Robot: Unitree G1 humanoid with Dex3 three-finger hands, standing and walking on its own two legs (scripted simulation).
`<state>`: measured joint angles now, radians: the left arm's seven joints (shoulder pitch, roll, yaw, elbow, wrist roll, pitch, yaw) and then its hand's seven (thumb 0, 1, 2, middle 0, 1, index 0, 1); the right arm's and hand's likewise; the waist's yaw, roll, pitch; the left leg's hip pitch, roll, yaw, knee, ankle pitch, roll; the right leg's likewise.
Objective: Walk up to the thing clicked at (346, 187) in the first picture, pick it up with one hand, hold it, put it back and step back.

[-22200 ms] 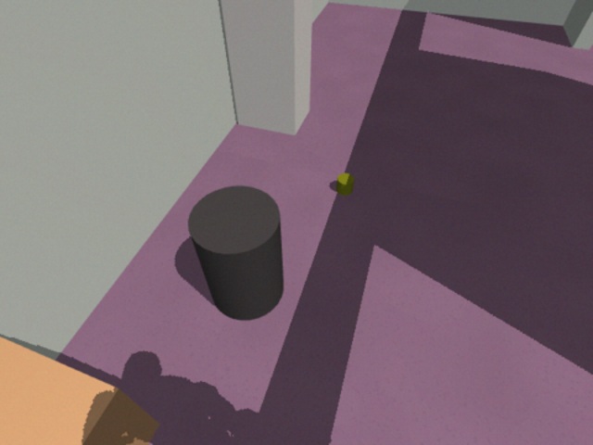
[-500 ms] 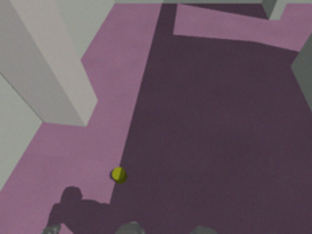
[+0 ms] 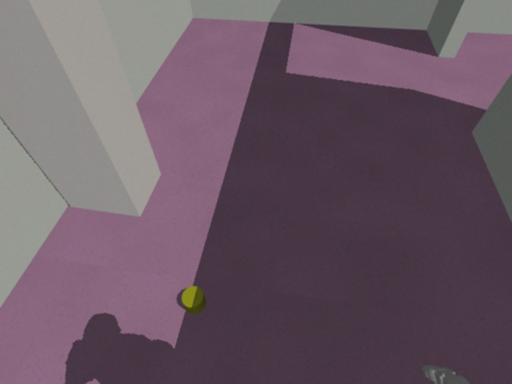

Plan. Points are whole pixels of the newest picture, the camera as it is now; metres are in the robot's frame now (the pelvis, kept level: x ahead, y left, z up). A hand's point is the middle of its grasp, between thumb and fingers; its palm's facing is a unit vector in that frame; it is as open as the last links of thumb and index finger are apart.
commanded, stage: walk up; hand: left
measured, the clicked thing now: (194, 300) +0.50 +0.27 -0.73
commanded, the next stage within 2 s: stand in 0.66 s
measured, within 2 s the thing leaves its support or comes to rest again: neither
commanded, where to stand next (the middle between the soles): +0.09 +0.01 m, yaw +0 degrees
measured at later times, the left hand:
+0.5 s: hand out of the picture +0.09 +0.26 -0.15, palm faces -0.03 -0.94 -0.35, open 7.4 cm
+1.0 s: hand out of the picture +0.10 +0.25 -0.15, palm faces -0.03 -0.94 -0.33, open 7.4 cm
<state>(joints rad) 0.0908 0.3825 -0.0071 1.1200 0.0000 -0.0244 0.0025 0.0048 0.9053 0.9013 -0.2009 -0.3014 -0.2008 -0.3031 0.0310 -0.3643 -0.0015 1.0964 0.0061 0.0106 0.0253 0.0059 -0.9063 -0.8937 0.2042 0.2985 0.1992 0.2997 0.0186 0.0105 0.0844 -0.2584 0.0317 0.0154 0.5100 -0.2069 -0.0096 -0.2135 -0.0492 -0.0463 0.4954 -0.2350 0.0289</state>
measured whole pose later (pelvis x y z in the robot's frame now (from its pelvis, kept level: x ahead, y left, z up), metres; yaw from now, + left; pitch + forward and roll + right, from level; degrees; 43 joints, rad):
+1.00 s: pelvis +0.02 +0.00 +0.01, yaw +0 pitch -2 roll +0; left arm 0.10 0.35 0.00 1.14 0.01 -0.01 -0.01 0.00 0.91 0.90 -0.20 -0.30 -0.20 -0.30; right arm 0.08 -0.34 -0.01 1.15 -0.01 -0.01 0.02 0.01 -0.91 -0.89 0.20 0.30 0.20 0.30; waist -0.01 0.00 0.05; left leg -0.16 0.03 0.02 0.34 -0.15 -0.02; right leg -0.12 -0.05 -0.05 0.33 -0.18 0.03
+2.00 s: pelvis +0.03 -0.01 +0.01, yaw +0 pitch -2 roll +0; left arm 0.10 0.35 0.00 1.13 0.01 -0.01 -0.01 0.00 0.91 0.90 -0.20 -0.30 -0.20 -0.30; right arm 0.10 -0.35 0.01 1.15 -0.01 -0.01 0.01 0.01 -0.91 -0.89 0.20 0.30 0.20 0.30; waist 0.00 0.00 0.05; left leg -0.13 0.05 0.02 0.32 -0.16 -0.04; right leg -0.10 -0.03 -0.05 0.32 -0.19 0.01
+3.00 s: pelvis +0.04 -0.01 +0.01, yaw -1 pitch -2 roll +0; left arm 0.12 0.36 0.00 1.12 0.01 -0.01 0.00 0.00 0.91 0.90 -0.20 -0.30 -0.20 -0.30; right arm 0.10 -0.35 0.00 1.14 -0.01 0.00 0.01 0.01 -0.91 -0.89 0.20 0.30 0.20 0.30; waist 0.00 0.00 0.05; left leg -0.12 0.05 0.03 0.32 -0.17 -0.03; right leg -0.09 -0.03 -0.04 0.32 -0.20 0.02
